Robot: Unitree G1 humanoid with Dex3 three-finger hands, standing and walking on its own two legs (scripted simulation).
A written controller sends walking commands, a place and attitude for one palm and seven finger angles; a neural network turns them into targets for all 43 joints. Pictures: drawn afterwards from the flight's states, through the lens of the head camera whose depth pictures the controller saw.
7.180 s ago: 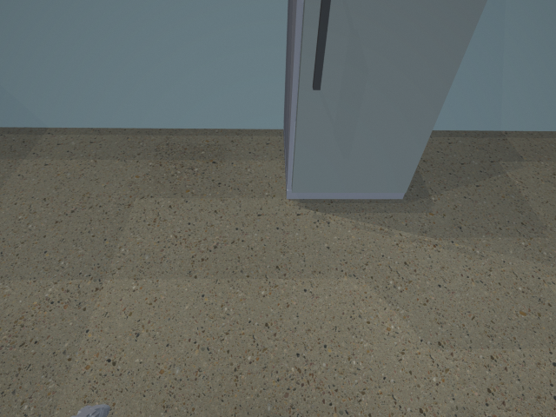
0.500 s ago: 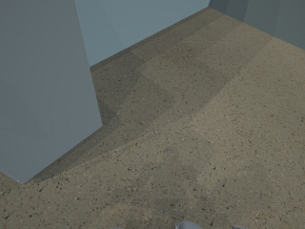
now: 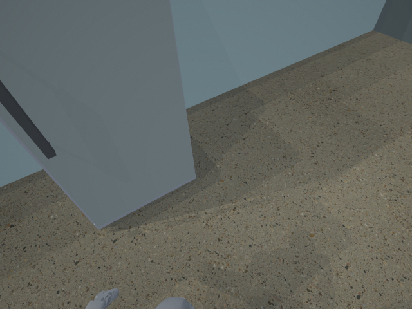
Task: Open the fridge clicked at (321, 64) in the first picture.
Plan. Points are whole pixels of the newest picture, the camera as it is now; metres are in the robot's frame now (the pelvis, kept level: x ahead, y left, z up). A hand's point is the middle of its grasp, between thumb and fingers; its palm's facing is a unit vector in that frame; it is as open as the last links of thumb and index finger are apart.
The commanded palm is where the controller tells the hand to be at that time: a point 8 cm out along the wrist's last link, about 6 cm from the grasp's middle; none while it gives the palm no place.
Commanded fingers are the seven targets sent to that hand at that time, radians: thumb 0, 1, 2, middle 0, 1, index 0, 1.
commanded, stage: turn to face it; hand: left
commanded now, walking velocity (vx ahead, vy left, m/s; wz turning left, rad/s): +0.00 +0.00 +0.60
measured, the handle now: (10, 100) +0.59 +0.53 +0.10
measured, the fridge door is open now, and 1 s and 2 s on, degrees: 0 0 0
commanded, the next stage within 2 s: take the last steps up to it in 0.86 s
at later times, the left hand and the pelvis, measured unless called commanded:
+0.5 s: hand out of the picture -0.04 +0.29 -0.17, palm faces +0.34 -0.91 -0.25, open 7.4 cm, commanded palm none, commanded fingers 0.00 0.90 0.90 -0.20 -0.30 -0.20 -0.30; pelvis -0.03 +0.06 +0.00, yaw +17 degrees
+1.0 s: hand out of the picture -0.05 +0.21 -0.14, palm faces +0.48 -0.84 -0.27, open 7.4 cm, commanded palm none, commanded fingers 0.00 0.90 0.90 -0.20 -0.30 -0.20 -0.30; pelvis -0.03 +0.00 +0.00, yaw +29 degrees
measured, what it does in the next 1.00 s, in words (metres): steps on the spot, turning left: left foot, then right foot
